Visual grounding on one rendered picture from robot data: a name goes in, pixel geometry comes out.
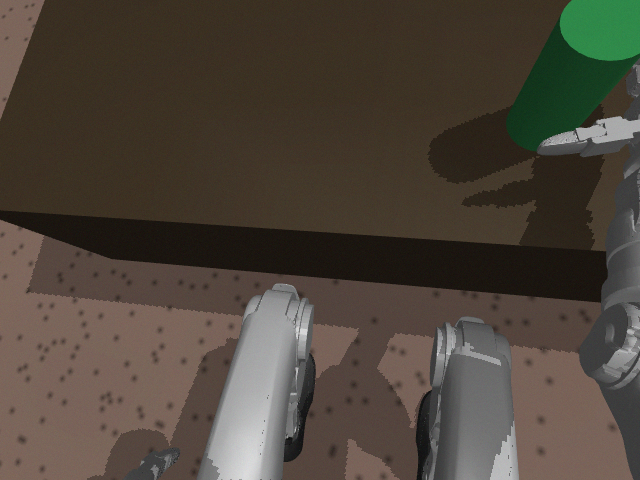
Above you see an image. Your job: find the right robot foot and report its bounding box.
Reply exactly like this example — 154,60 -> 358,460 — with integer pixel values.
416,390 -> 432,480

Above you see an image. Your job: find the left robot hand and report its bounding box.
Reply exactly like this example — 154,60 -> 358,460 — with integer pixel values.
123,447 -> 180,480

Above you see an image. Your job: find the right robot arm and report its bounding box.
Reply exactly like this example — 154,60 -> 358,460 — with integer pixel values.
579,149 -> 640,480

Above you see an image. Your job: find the left robot foot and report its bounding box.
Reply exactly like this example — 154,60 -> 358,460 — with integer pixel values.
284,353 -> 316,462

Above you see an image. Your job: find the right robot hand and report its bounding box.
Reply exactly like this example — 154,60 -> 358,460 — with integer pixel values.
537,58 -> 640,157

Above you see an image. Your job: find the can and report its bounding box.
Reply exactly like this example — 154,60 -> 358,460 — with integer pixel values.
506,0 -> 640,152

